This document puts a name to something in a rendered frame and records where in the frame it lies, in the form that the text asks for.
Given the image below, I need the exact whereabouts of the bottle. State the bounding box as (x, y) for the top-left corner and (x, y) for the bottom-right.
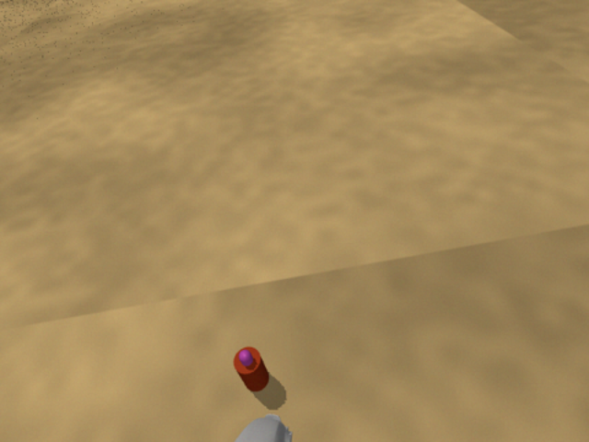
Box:
(234, 347), (269, 391)

